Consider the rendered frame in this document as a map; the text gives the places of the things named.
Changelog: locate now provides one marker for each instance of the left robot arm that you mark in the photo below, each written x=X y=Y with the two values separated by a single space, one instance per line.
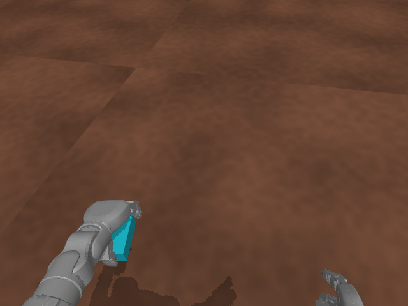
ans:
x=73 y=268

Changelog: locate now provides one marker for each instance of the small box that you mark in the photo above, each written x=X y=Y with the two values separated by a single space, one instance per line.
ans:
x=122 y=238

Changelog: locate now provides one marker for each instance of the left robot hand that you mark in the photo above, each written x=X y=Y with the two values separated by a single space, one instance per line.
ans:
x=113 y=214

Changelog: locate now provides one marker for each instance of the right robot hand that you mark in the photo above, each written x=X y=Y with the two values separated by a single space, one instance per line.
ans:
x=347 y=295

